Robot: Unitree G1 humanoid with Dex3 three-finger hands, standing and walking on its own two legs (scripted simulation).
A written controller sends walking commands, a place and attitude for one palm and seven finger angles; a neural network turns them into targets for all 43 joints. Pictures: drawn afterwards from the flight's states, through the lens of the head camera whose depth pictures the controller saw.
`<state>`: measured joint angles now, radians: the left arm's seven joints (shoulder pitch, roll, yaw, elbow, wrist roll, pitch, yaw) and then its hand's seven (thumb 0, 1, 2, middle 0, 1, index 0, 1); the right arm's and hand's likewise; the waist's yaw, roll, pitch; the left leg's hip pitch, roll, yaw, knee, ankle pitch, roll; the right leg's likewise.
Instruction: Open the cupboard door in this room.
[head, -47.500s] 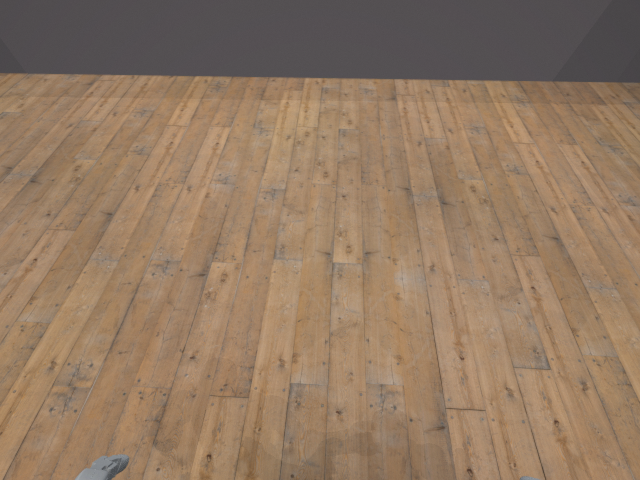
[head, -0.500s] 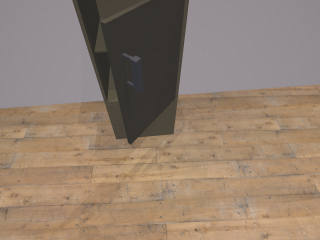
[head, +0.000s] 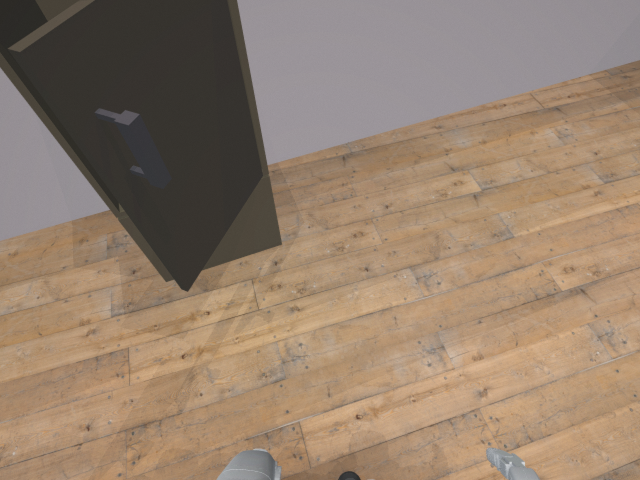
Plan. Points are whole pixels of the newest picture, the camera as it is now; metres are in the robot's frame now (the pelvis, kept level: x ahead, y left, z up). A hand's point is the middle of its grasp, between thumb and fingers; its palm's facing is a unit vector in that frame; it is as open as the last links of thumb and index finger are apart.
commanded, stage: walk to a spot facing it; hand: left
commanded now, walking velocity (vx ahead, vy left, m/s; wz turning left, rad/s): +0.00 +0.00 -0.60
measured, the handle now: (133, 148) +0.52 +0.33 +0.06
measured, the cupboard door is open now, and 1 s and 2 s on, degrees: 47 47 47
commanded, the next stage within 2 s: none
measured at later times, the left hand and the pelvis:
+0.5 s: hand (204, 447) +0.16 +0.19 -0.18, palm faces -0.29 -0.91 -0.30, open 7.4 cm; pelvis +0.00 +0.00 -0.02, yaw -18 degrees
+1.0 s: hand (325, 364) +0.29 +0.02 -0.16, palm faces -0.63 -0.74 -0.23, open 7.4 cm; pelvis +0.05 -0.06 -0.02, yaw -37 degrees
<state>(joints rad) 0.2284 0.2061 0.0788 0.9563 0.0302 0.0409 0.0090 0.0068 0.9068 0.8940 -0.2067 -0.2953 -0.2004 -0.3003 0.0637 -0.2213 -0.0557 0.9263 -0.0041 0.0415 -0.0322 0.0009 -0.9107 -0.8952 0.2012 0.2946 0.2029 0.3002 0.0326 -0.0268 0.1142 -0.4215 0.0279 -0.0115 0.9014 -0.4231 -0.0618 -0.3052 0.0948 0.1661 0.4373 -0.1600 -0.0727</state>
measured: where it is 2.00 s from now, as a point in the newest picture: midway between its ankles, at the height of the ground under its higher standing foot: (468, 424)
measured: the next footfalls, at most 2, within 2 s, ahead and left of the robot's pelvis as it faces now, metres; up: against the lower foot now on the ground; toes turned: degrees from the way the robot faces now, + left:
left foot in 0.16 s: +0.04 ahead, +0.17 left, +0.00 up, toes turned -7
right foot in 0.42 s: +0.03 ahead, -0.13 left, +0.00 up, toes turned -17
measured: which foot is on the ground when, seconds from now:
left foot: up 0.00-0.14, down 0.16-0.42, up 0.44-0.66, down 0.68-1.00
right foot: down 0.00-0.14, up 0.16-0.40, down 0.42-0.68, up 0.70-0.98, down 1.00-1.00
